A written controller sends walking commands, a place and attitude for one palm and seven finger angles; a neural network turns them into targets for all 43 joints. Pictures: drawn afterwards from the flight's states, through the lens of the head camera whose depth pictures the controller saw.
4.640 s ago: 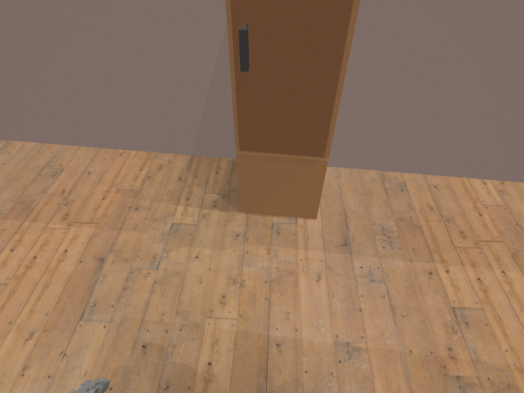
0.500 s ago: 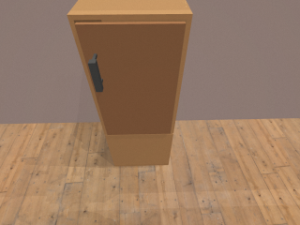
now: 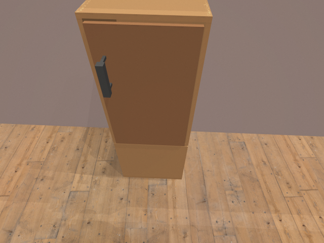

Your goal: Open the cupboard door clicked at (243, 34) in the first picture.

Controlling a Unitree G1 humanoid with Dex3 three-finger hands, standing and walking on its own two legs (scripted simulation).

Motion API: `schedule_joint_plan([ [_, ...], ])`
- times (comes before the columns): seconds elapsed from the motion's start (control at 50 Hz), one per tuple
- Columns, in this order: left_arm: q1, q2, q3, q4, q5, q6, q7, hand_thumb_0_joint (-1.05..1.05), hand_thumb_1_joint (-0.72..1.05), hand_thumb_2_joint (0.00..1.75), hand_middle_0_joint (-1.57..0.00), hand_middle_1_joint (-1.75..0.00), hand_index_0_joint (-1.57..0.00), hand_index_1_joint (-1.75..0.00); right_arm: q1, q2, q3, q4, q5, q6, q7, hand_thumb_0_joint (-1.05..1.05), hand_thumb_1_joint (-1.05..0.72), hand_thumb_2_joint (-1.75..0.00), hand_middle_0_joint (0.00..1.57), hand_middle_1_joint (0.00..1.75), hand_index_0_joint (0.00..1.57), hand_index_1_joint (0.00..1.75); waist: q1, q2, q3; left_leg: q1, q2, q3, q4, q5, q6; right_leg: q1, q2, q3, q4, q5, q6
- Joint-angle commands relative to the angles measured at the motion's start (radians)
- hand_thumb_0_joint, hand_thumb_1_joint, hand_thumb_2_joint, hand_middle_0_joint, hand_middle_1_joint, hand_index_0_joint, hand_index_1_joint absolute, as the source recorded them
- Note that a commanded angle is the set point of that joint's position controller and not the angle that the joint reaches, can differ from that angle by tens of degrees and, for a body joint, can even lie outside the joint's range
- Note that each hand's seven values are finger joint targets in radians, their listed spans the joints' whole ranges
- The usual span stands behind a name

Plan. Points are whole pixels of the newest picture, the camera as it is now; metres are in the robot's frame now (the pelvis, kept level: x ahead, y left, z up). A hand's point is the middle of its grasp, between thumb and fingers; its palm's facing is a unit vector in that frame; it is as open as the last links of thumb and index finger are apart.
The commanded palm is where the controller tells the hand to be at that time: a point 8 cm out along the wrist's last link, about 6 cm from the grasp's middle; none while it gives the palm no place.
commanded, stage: look again from close up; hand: left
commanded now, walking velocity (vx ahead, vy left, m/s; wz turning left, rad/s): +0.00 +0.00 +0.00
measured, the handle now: (105, 76) +0.59 +0.24 +0.08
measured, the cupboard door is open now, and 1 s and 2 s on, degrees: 0 0 0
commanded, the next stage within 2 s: raise the hand with hooked fingers in 0.60 s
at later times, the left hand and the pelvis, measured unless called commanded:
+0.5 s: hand out of the picture +0.02 +0.23 -0.18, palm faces +0.00 -0.98 -0.21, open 7.3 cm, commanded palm none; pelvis +0.00 +0.05 -0.01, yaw -1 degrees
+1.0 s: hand (82, 195) +0.22 +0.21 +0.01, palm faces +0.06 -1.00 -0.05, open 7.9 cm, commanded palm +0.13 +0.28 -0.04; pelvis -0.01 +0.03 -0.04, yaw -1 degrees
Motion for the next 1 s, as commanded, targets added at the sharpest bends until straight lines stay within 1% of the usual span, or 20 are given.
schedule_joint_plan([
  [0.0, 0.067, 0.118, 0.019, -0.024, -0.002, -0.01, 0.012, 0.0, 0.9, 0.9, -0.2, -0.3, -0.2, -0.3, 0.065, -0.053, -0.004, -0.016, -0.002, -0.009, -0.003, 0.0, -0.9, -0.9, 0.2, 0.3, 0.2, 0.3, -0.012, -0.017, 0.066, 0.036, 0.026, -0.007, -0.03, 0.156, 0.055, -0.102, -0.15, 0.121, -0.115, 0.292, 0.036],
  [0.04, 0.073, 0.119, 0.017, -0.022, -0.001, -0.009, 0.012, 0.0, 0.9, 0.9, -0.2, -0.3, -0.2, -0.3, 0.057, -0.057, -0.004, -0.017, -0.001, -0.008, -0.003, 0.0, -0.9, -0.9, 0.2, 0.3, 0.2, 0.3, -0.009, -0.014, 0.072, 0.044, 0.026, -0.008, -0.031, 0.151, 0.056, -0.11, -0.15, 0.121, -0.12, 0.276, 0.036],
  [0.06, 0.167, 0.17, 0.025, -0.003, 0.019, -0.052, 0.052, 0.0, 0.9, 0.9, -0.2, -0.3, -0.2, -0.3, -0.066, -0.087, -0.002, -0.102, 0.005, -0.034, 0.016, 0.0, -0.9, -0.9, 0.2, 0.3, 0.2, 0.3, 0.048, -0.111, 0.093, -0.128, -0.003, 0.045, 0.259, 0.017, 0.031, -0.085, -0.241, 0.254, -0.092, 0.938, 0.133],
  [0.08, 0.127, 0.197, 0.026, -0.052, 0.02, -0.062, 0.047, 0.0, 0.9, 0.9, -0.2, -0.3, -0.2, -0.3, 0.008, -0.047, -0.005, -0.144, 0.001, -0.019, 0.021, 0.0, -0.9, -0.9, 0.2, 0.3, 0.2, 0.3, -0.028, -0.081, 0.026, -0.158, -0.03, -0.034, 0.302, -0.136, 0.067, -0.034, -0.281, 0.22, -0.043, 0.966, 0.092],
  [0.1, 0.093, 0.182, 0.021, -0.074, 0.019, -0.059, 0.038, 0.0, 0.9, 0.9, -0.2, -0.3, -0.2, -0.3, 0.01, -0.047, -0.01, -0.139, -0.002, -0.016, 0.022, 0.0, -0.9, -0.9, 0.2, 0.3, 0.2, 0.3, -0.026, 0.015, 0.022, -0.152, -0.027, -0.012, 0.302, -0.147, 0.077, -0.044, -0.266, 0.193, -0.036, 0.872, 0.031],
  [0.14, 0.058, 0.182, 0.022, -0.096, 0.019, -0.056, 0.032, 0.0, 0.9, 0.9, -0.2, -0.3, -0.2, -0.3, 0.044, -0.032, -0.001, -0.14, 0.003, -0.018, 0.031, 0.0, -0.9, -0.9, 0.2, 0.3, 0.2, 0.3, -0.033, -0.041, -0.041, -0.102, -0.032, 0.018, 0.213, -0.127, 0.071, -0.026, -0.222, 0.137, -0.025, 0.648, -0.042],
  [0.18, 0.039, 0.165, 0.016, -0.111, 0.012, -0.049, 0.03, 0.0, 0.9, 0.9, -0.2, -0.3, -0.2, -0.3, 0.088, -0.052, 0.0, -0.138, -0.001, -0.03, 0.03, 0.0, -0.9, -0.9, 0.2, 0.3, 0.2, 0.3, -0.044, -0.081, -0.074, -0.017, -0.032, 0.0, 0.069, -0.006, 0.076, -0.054, -0.178, 0.126, 0.028, 0.448, -0.027],
  [0.22, 0.043, 0.128, 0.01, -0.12, 0.004, -0.035, 0.027, 0.0, 0.9, 0.9, -0.2, -0.3, -0.2, -0.3, 0.104, -0.103, -0.001, -0.138, -0.006, -0.042, 0.024, 0.0, -0.9, -0.9, 0.2, 0.3, 0.2, 0.3, -0.027, -0.007, -0.046, -0.012, 0.039, -0.066, 0.042, 0.172, 0.108, -0.11, -0.122, 0.105, 0.047, 0.232, 0.005],
  [0.28, 0.044, 0.146, 0.01, -0.113, 0.008, -0.014, 0.018, 0.0, 0.9, 0.9, -0.2, -0.3, -0.2, -0.3, 0.062, -0.106, 0.007, -0.138, -0.009, -0.039, 0.019, 0.0, -0.9, -0.9, 0.2, 0.3, 0.2, 0.3, 0.002, 0.109, 0.074, -0.1, 0.047, -0.104, -0.02, 0.137, 0.132, -0.131, -0.096, 0.084, 0.043, 0.044, 0.014],
  [0.4, 0.022, 0.165, 0.006, -0.12, 0.009, -0.006, 0.005, 0.0, 0.9, 0.9, -0.2, -0.3, -0.2, -0.3, 0.065, -0.13, 0.01, -0.146, -0.011, -0.04, 0.022, 0.0, -0.9, -0.9, 0.2, 0.3, 0.2, 0.3, 0.004, 0.02, 0.091, -0.117, 0.032, -0.118, -0.084, -0.019, 0.135, -0.134, -0.105, 0.086, 0.032, 0.016, 0.021],
  [0.62, 0.003, 0.185, 0.008, -0.109, 0.005, -0.01, 0.005, 0.0, 0.9, 0.9, -0.2, -0.3, -0.2, -0.3, 0.084, -0.133, 0.014, -0.108, -0.006, -0.053, 0.016, 0.0, -0.9, -0.9, 0.2, 0.3, 0.2, 0.3, 0.0, 0.007, -0.025, -0.002, 0.025, -0.082, -0.033, 0.238, 0.134, -0.087, -0.13, 0.09, 0.052, 0.152, 0.028],
  [0.68, 0.044, 0.197, 0.002, -0.083, 0.012, -0.023, 0.044, 0.0, 0.9, 0.9, -0.2, -0.3, -0.2, -0.3, 0.01, -0.173, 0.009, -0.163, 0.01, -0.046, 0.026, 0.0, -0.9, -0.9, 0.2, 0.3, 0.2, 0.3, 0.014, -0.056, 0.047, -0.077, 0.042, -0.074, 0.13, 0.371, 0.101, -0.131, -0.163, 0.136, -0.001, 0.33, 0.04],
  [0.7, -0.681, 0.475, 0.187, -1.677, -0.162, -0.228, 0.054, 0.0, 0.88, 0.89, -0.2, -0.32, -0.2, -0.32, 0.046, -0.325, -0.042, -0.495, 0.047, -0.202, -0.004, 0.0, -0.9, -0.9, 0.2, 0.3, 0.2, 0.3, -0.108, 0.141, -0.475, 0.236, -0.056, -0.069, 0.048, 0.499, 0.079, -0.117, -0.065, 0.034, 0.098, 0.423, 0.019],
  [0.72, -0.206, 0.379, 0.139, -1.414, -0.083, -0.167, 0.085, 0.0, 0.85, 0.88, -0.2, -0.33, -0.2, -0.33, -0.039, -0.209, 0.012, -0.43, 0.036, -0.304, -0.037, 0.0, -0.9, -0.9, 0.2, 0.3, 0.2, 0.3, -0.009, 0.293, -0.461, 0.339, -0.006, -0.064, 0.014, 0.64, 0.066, -0.166, -0.046, 0.025, 0.193, 0.181, 0.012],
  [0.74, -0.187, 0.329, 0.107, -1.324, -0.094, -0.113, 0.135, 0.0, 0.83, 0.87, -0.21, -0.34, -0.21, -0.34, -0.036, -0.198, -0.005, -0.348, 0.04, -0.335, -0.039, 0.0, -0.9, -0.9, 0.2, 0.3, 0.2, 0.3, -0.035, 0.249, -0.365, 0.211, -0.015, -0.068, 0.0, 0.533, 0.029, -0.23, -0.045, 0.004, 0.215, 0.048, 0.025],
  [0.76, 0.126, 0.051, -0.031, -1.09, -0.124, -0.016, 0.122, 0.0, 0.81, 0.86, -0.21, -0.36, -0.21, -0.36, -0.002, -0.168, -0.013, -0.338, 0.053, -0.327, -0.028, 0.0, -0.9, -0.9, 0.2, 0.3, 0.2, 0.3, -0.051, 0.152, -0.215, 0.125, -0.013, -0.086, -0.019, 0.481, 0.038, -0.3, -0.049, -0.009, 0.209, -0.002, 0.036],
  [0.78, -0.036, 0.062, -0.034, -1.285, -0.16, -0.043, 0.097, 0.0, 0.78, 0.85, -0.21, -0.37, -0.21, -0.37, -0.029, -0.201, -0.024, -0.425, 0.056, -0.332, -0.021, 0.0, -0.9, -0.9, 0.2, 0.3, 0.2, 0.3, -0.05, 0.102, -0.095, 0.039, -0.021, -0.095, 0.009, 0.398, 0.05, -0.291, -0.054, -0.014, 0.181, 0.033, 0.041],
  [0.8, -0.042, 0.137, 0.036, -1.288, -0.146, -0.087, 0.079, 0.0, 0.76, 0.84, -0.21, -0.39, -0.21, -0.39, -0.036, -0.232, -0.048, -0.445, 0.042, -0.341, -0.021, 0.0, -0.9, -0.9, 0.2, 0.3, 0.2, 0.3, -0.065, 0.057, -0.112, 0.003, -0.039, -0.082, 0.065, 0.291, 0.058, -0.31, -0.046, -0.02, 0.139, 0.051, 0.036],
  [0.9, 0.374, 0.105, 0.182, -0.953, -0.205, -0.353, -0.148, 0.0, 0.64, 0.79, -0.22, -0.47, -0.22, -0.47, -0.111, -0.23, -0.087, -0.578, 0.006, -0.307, 0.02, 0.0, -0.9, -0.9, 0.2, 0.3, 0.2, 0.3, 0.048, -0.33, -0.11, -0.333, -0.089, -0.031, 0.295, 0.191, 0.059, -0.422, -0.02, -0.056, 0.315, 0.205, 0.035],
  [0.98, 0.305, 0.248, 0.331, -0.977, -0.308, -0.543, -0.404, 0.0, 0.55, 0.75, -0.22, -0.53, -0.22, -0.53, -0.164, -0.253, -0.096, -0.706, 0.026, -0.294, 0.05, 0.0, -0.9, -0.9, 0.2, 0.3, 0.2, 0.3, 0.078, -0.113, -0.214, -0.463, -0.128, 0.016, 0.432, 0.091, 0.051, -0.423, -0.059, 0.036, 0.432, 0.26, 0.025],
])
